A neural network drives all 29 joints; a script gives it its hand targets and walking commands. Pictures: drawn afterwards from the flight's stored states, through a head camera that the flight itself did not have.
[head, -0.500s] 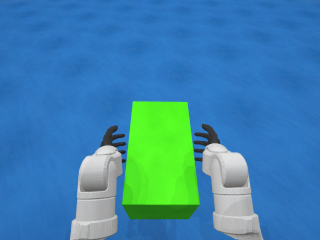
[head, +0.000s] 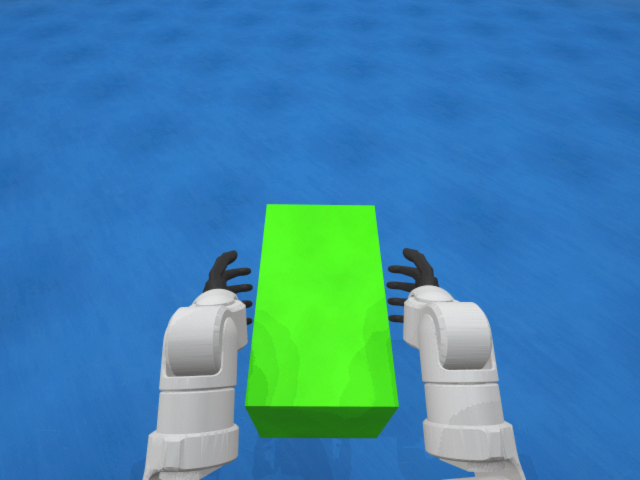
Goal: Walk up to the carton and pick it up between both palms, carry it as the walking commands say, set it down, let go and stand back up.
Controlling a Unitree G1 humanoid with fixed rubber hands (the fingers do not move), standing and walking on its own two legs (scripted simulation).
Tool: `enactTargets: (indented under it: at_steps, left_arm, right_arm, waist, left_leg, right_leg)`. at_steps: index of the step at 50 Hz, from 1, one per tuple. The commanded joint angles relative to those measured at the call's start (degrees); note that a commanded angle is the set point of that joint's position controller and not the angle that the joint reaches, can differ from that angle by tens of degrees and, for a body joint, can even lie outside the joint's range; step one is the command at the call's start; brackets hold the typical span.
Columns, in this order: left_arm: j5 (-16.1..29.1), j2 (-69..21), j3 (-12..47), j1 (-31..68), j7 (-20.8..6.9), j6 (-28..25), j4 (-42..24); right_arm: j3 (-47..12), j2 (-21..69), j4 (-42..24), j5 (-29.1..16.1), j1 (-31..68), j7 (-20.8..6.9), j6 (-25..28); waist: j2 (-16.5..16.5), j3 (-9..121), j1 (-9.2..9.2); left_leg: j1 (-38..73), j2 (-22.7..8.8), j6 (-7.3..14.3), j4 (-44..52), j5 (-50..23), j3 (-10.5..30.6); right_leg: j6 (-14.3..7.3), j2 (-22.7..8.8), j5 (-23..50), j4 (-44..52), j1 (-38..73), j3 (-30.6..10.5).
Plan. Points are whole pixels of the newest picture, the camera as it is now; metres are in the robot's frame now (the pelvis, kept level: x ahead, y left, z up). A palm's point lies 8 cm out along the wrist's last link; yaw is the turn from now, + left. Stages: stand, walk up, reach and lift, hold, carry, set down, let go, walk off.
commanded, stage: carry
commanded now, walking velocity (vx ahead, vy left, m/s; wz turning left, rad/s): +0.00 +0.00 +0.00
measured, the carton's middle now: (319, 317) +0.35 +0.00 +0.00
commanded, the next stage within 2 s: none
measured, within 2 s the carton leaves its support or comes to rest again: neither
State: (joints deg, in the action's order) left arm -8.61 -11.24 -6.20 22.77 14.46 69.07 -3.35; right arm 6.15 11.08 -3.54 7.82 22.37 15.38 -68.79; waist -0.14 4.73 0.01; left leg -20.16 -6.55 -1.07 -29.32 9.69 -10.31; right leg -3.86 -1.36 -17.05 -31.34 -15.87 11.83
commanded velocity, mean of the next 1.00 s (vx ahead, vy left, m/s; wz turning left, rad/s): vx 0.00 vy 0.00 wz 0.00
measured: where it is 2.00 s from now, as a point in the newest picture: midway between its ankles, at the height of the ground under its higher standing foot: outside the picture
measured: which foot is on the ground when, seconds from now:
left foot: down 0.00-1.00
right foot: down 0.00-1.00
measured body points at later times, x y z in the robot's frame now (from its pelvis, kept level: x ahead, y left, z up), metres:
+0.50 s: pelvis -0.01 +0.00 +0.00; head -0.02 +0.00 +0.45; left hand +0.31 +0.12 +0.07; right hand +0.31 -0.13 +0.07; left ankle +0.06 +0.14 -0.73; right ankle +0.00 -0.07 -0.73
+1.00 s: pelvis -0.01 +0.00 +0.00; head -0.03 +0.00 +0.45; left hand +0.30 +0.12 +0.05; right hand +0.30 -0.13 +0.05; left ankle +0.06 +0.14 -0.73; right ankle +0.00 -0.07 -0.73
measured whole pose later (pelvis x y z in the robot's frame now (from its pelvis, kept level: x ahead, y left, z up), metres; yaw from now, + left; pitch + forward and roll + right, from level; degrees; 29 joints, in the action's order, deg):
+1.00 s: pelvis -0.01 +0.00 +0.00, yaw +0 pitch +1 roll +0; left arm -8.9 -9.5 -6.0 17.6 10.0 51.7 8.6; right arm 6.8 9.6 8.6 8.3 18.0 10.4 -51.6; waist 0.0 4.5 0.1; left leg -20.6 -7.0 -1.2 -28.9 8.6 -9.9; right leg -4.3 -1.0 -15.9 -30.9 -16.4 12.0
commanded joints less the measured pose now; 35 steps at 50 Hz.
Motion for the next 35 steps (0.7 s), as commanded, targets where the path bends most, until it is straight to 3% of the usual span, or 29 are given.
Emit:
enactTargets:
  at_steps: [1, 17, 35]
  left_arm:
    - [18.9, -61.8, 25.7, 21.5, -13.5, -3.2, -5.7]
    - [16.0, -58.8, 24.6, 21.2, -15.5, -10.7, 0.9]
    - [15.2, -53.4, 25.2, 18.4, -15.6, -16.4, 0.6]
  right_arm:
    - [-26.1, 61.8, -5.8, -19.0, 21.7, -13.7, 3.1]
    - [-24.0, 57.8, 1.0, -16.1, 21.7, -16.0, 10.5]
    - [-24.9, 53.4, 0.7, -15.3, 18.8, -16.3, 16.1]
  waist:
    - [-0.3, 17.9, -0.13]
    - [0.0, 17.7, 0.05]
    - [-0.2, 17.8, 0.03]
  left_leg:
    - [9.1, -3.8, 0.9, 1.9, -5.7, 5.0]
    - [9.2, -3.7, 1.0, 2.7, -4.9, 5.2]
    - [8.8, -3.6, 1.3, 2.0, -6.4, 5.0]
  right_leg:
    - [1.5, -8.6, 11.5, 7.0, 2.8, -8.1]
    - [1.3, -7.9, 9.3, 8.0, 2.6, -8.0]
    - [0.9, -8.1, 13.0, 7.3, 3.7, -8.4]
